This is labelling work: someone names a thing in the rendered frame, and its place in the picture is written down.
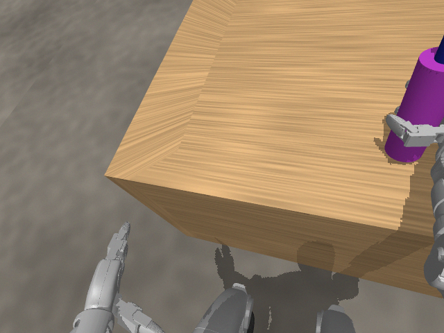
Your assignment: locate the right robot hand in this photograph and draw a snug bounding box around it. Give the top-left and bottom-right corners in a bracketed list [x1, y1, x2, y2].
[386, 80, 444, 147]

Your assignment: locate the left robot arm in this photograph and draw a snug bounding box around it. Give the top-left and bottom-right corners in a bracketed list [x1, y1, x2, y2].
[70, 309, 114, 333]

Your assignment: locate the bottle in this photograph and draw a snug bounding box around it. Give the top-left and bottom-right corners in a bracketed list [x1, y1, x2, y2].
[384, 36, 444, 162]

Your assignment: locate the left robot hand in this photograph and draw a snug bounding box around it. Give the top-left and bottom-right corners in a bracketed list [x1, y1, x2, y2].
[84, 221, 165, 333]

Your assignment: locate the right robot arm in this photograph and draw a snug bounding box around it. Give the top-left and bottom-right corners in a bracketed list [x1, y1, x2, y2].
[424, 142, 444, 298]

